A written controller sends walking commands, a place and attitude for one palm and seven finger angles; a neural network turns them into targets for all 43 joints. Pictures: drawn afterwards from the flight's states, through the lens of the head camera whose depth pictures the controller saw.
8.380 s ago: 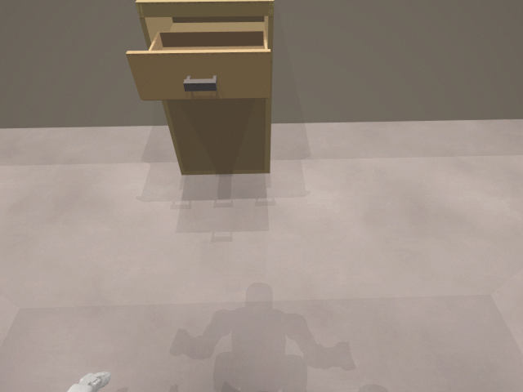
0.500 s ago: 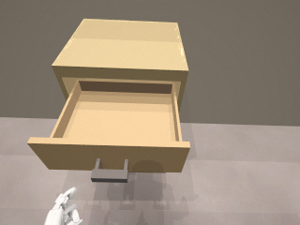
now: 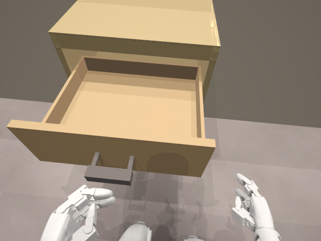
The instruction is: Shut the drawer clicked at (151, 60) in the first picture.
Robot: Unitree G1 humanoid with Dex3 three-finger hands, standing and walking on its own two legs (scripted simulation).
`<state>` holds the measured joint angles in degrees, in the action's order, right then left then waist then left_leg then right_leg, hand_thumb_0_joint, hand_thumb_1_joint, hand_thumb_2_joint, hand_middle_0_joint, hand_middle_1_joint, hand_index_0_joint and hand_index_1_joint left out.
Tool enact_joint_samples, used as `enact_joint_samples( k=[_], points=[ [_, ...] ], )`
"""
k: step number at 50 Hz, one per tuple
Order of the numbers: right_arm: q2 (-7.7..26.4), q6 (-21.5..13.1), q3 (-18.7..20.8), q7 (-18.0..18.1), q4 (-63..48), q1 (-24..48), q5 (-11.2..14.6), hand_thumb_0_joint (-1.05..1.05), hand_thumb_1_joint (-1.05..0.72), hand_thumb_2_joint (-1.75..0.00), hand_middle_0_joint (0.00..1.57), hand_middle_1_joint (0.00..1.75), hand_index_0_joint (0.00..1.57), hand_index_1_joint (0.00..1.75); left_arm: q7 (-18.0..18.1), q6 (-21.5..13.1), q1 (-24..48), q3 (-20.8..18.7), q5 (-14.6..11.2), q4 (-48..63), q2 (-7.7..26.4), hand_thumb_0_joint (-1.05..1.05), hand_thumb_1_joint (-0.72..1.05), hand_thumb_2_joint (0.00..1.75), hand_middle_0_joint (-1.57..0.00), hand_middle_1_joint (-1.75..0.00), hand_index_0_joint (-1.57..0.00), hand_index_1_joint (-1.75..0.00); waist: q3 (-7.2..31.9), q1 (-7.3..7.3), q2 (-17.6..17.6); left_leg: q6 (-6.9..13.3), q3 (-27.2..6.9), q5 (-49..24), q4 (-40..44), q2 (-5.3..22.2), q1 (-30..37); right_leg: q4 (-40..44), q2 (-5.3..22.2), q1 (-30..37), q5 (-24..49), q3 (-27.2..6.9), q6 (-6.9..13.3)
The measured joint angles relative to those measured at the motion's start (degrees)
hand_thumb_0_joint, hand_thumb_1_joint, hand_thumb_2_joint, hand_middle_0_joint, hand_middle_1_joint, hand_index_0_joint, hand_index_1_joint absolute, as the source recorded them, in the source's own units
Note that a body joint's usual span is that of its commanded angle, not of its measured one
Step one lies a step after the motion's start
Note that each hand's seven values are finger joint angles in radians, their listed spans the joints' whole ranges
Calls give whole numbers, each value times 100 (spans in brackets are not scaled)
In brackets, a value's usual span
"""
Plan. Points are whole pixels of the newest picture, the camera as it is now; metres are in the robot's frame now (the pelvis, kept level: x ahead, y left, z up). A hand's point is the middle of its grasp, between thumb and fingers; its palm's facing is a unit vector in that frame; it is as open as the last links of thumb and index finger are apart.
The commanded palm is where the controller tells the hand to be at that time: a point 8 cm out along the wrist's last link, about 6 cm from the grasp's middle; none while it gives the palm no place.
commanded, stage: raise the hand and make a fist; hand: left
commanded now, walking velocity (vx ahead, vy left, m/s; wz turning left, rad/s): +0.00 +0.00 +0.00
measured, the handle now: (111, 166) +0.27 +0.15 +0.04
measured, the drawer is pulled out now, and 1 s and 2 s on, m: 0.30 0.30 0.30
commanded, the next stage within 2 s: bring the fist close to the handle in 1.26 s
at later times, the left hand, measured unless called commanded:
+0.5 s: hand (92, 227) +0.14 +0.14 +0.11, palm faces +0.03 -1.00 +0.02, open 3.1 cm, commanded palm +0.08 +0.19 +0.12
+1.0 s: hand (100, 236) +0.12 +0.11 +0.15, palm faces -0.02 -1.00 +0.03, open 3.3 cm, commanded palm +0.07 +0.16 +0.15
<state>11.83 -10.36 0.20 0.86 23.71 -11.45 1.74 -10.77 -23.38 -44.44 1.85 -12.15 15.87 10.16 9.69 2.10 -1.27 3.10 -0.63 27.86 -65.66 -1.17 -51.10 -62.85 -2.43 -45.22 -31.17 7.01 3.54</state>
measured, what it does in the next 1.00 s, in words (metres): stands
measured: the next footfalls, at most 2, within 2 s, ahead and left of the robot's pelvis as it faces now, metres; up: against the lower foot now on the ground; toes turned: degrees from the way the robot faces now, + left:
none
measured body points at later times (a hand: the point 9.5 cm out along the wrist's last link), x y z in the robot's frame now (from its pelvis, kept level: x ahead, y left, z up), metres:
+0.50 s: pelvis +0.01 -0.01 +0.01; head +0.04 -0.01 +0.46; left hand +0.13 +0.19 +0.11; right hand +0.22 -0.24 -0.04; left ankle +0.04 +0.08 -0.65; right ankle +0.00 -0.09 -0.65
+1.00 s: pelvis +0.00 +0.00 +0.02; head +0.00 -0.01 +0.47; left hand +0.12 +0.16 +0.15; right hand +0.20 -0.21 -0.02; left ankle +0.04 +0.08 -0.65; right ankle +0.00 -0.09 -0.65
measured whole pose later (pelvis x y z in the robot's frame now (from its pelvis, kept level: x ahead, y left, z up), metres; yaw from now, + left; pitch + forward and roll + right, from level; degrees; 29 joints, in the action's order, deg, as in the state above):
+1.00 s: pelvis +0.00 +0.00 +0.02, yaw -1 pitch +7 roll -2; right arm 11.3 -5.6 -0.9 0.5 19.7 -16.1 3.6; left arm -5.0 -15.3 -57.5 8.8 -8.4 36.8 8.8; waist 9.2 0.6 -3.9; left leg 3.4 0.7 26.1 -58.5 -1.2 -39.9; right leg -56.1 -2.5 -34.8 -29.0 5.2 2.9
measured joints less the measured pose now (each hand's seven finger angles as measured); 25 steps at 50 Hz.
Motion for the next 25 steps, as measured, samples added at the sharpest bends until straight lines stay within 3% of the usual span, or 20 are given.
enact_joint_samples(
  k=[4, 8, 12, 20, 25],
  points=[
    [-236, 178, -16, -13, 178, -40, -3, 1, -90, -90, 21, 30, 20, 30, 107, -92, 62, -153, 30, 329, 13, 2, 90, 90, -69, -86, -75, -90, -19, -14, -42, -34, 19, 91, -49, 45, -28, -43, -44, -44, -68, -26, 27],
    [-327, 404, -7, -20, 332, -116, 76, 1, -90, -90, 21, 30, 21, 30, 74, 124, -142, -400, -96, 463, -66, 2, 90, 90, -80, -96, -83, -98, -9, -66, -129, -40, 85, 94, 129, 50, 178, 97, -51, 120, -61, -107, 6],
    [-249, 419, 27, 28, 344, -221, 136, 1, -90, -90, 21, 30, 20, 30, -63, 304, -572, -312, -182, 562, -129, 2, 90, 90, -89, -106, -91, -107, 1, -113, -166, -31, 121, 40, 348, 17, 378, 270, -23, 295, -24, -154, -18],
    [-19, 281, 223, 105, 247, -176, 117, 1, -90, -90, 20, 30, 20, 30, 11, -101, -832, -268, -168, 766, -41, 2, 90, 90, -106, -124, -107, -124, -10, -70, -64, -52, 76, -18, 371, 7, 372, 291, -18, 302, 11, -107, 19],
    [60, 239, 214, 68, 77, -121, 159, 1, -90, -90, 20, 30, 20, 30, 45, -45, -816, -103, -167, 982, -108, 2, 90, 90, -116, -134, -117, -135, 37, -96, -111, -44, 46, -43, 367, 8, 431, 319, -21, 382, 43, -76, 15]
  ],
)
